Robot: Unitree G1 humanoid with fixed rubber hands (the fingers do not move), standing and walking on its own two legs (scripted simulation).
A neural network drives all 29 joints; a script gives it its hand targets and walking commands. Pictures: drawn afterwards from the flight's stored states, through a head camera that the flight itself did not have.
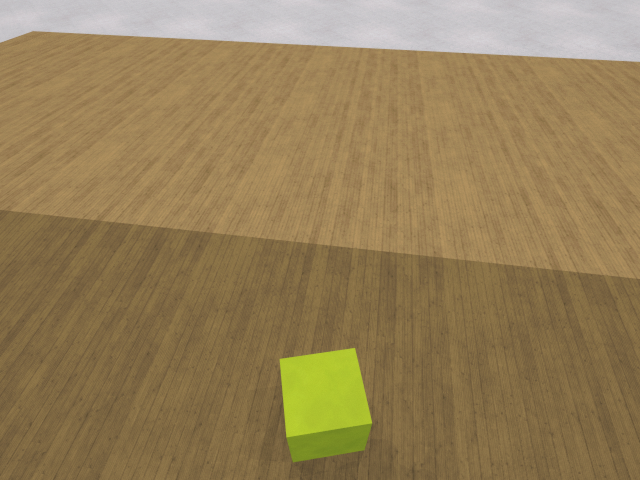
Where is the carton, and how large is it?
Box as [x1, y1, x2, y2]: [280, 348, 371, 461]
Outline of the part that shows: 354,348 280,359 286,437 293,461 364,449 371,425 371,420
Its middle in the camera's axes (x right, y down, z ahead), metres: +0.01 +0.46 +1.09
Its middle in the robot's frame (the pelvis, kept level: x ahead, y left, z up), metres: +0.44 +0.01 -0.65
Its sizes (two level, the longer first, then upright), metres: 0.210 0.200 0.250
